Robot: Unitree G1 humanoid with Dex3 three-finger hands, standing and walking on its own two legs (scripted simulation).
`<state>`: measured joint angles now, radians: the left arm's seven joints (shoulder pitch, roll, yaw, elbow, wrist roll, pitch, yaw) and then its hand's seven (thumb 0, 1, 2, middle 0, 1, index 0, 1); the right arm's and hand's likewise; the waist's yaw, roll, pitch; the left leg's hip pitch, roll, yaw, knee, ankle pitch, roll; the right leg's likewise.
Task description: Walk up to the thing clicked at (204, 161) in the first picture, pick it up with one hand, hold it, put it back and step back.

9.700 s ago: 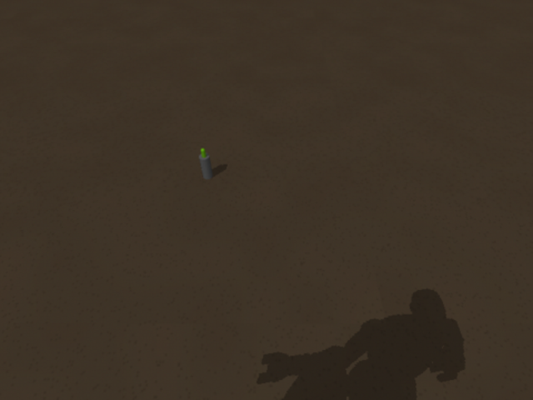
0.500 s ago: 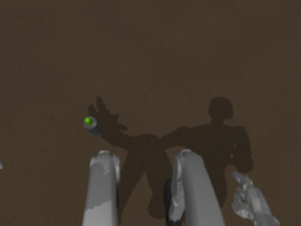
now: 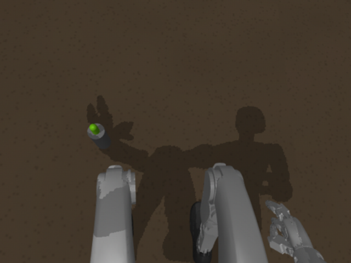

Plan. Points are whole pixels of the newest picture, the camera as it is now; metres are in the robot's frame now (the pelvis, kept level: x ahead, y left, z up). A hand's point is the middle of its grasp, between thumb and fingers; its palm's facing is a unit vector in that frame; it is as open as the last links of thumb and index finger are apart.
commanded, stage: go down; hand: left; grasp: from the side
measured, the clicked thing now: (98, 135) +0.45 +0.23 -0.32
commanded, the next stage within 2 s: approach in 0.76 s
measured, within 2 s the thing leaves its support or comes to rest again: neither
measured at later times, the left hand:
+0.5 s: hand out of the picture +0.37 +0.41 -0.02, palm faces +0.18 -0.98 -0.13, open 17.3 cm
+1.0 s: hand out of the picture +0.38 +0.41 -0.04, palm faces +0.18 -0.98 -0.09, open 17.4 cm
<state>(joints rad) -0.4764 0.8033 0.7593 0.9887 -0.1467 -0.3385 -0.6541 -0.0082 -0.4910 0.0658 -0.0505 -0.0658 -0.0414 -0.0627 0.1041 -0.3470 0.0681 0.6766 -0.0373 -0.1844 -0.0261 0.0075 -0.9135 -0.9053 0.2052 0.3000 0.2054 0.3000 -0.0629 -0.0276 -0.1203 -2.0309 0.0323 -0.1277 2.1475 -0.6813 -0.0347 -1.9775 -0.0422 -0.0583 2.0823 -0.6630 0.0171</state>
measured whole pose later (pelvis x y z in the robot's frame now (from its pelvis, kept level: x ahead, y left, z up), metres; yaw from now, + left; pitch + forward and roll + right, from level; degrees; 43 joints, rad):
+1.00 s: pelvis +0.00 +0.00 -0.05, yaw -1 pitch +31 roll -7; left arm -0.58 0.89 0.81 1.10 -0.19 -0.40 -0.73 -0.01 -0.52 0.07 -0.07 -0.08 -0.04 -0.09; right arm 0.10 -0.37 0.10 0.70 -0.05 -0.17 0.00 0.01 -0.91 -0.91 0.20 0.30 0.20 0.30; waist -0.09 -0.04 -0.08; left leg -2.16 0.02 -0.14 2.30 -0.69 -0.03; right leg -2.09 -0.04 -0.05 2.22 -0.67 0.03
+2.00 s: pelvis -0.02 +0.03 -0.14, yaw -10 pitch +11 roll -16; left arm -0.57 0.77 0.54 1.40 -0.14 -1.07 -0.26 -0.01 -0.55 0.02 -0.06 -0.07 -0.06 -0.06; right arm -0.16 -0.39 0.46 0.57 -0.33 -0.04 0.13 0.00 -0.93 -0.90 0.21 0.30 0.21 0.30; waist -0.23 -0.24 0.26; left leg -2.22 0.01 -0.36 2.67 -0.69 -0.01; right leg -2.07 0.04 -0.19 2.42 -0.59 0.06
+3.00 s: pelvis -0.02 +0.03 -0.13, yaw -12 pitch +11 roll -18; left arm -0.65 0.84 0.49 1.47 -0.05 -1.14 0.02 0.02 0.17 0.78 -0.82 -0.91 -0.79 -0.91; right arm -0.18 -0.37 0.52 0.56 -0.38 0.01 0.16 0.00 -0.87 -0.89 0.21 0.30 0.20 0.30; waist -0.26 -0.29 0.32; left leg -2.21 0.02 -0.41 2.68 -0.71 -0.02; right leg -2.06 0.06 -0.23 2.39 -0.58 0.08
